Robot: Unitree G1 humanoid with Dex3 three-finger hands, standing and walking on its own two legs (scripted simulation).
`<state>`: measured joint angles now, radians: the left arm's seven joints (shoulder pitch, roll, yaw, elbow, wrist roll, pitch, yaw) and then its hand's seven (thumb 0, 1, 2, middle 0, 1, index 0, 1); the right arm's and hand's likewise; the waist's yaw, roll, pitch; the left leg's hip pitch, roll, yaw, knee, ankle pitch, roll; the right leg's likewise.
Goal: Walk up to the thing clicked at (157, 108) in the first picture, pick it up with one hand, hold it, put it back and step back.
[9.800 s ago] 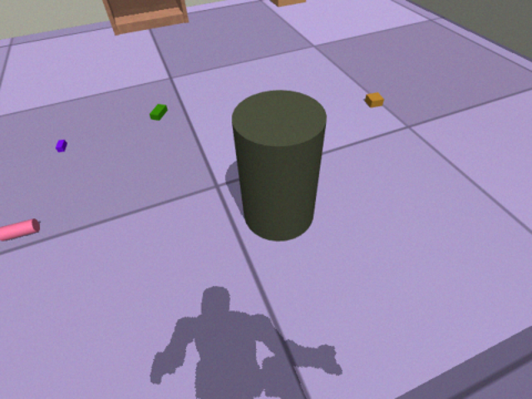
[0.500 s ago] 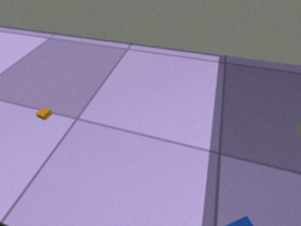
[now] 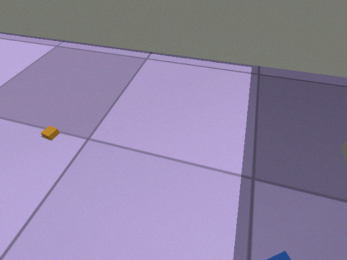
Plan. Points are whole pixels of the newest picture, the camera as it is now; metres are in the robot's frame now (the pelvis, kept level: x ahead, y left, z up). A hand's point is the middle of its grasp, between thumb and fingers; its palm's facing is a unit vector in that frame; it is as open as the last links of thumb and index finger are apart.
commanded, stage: stand
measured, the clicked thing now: out of the picture +0.04 +1.87 -0.76
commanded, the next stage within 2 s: walk up in 1.52 s
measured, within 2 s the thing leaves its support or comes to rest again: neither
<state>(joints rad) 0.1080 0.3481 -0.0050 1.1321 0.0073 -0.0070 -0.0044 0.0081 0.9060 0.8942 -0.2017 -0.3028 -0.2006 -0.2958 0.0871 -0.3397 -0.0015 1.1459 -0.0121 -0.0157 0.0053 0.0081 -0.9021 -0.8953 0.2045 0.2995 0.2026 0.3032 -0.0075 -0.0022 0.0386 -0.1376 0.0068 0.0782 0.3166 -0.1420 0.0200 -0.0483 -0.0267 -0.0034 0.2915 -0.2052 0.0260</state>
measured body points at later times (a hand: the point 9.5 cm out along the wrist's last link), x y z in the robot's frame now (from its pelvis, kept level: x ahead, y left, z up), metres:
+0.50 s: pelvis +0.00 +0.00 +0.00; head +0.00 +0.01 +0.45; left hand +0.06 +0.30 -0.14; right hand +0.07 -0.30 -0.13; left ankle +0.02 +0.10 -0.75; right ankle -0.03 -0.14 -0.75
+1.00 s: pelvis +0.00 +0.01 +0.00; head +0.01 +0.01 +0.45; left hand +0.07 +0.31 -0.14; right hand +0.08 -0.29 -0.13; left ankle +0.02 +0.10 -0.75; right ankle -0.03 -0.14 -0.75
